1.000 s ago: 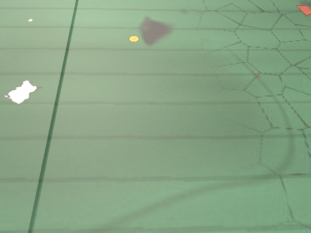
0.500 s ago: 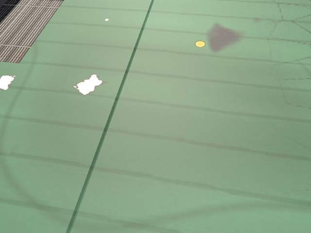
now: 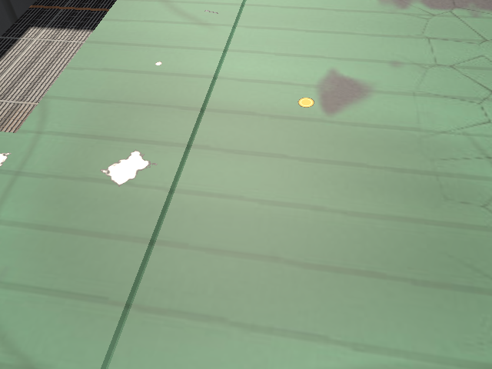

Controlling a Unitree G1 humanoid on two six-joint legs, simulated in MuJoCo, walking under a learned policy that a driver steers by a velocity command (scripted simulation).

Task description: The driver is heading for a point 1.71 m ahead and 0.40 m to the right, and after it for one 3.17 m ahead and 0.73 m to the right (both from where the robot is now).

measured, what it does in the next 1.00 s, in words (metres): walks ahead: left foot, then right foot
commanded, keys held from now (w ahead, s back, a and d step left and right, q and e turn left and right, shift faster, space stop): w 1.00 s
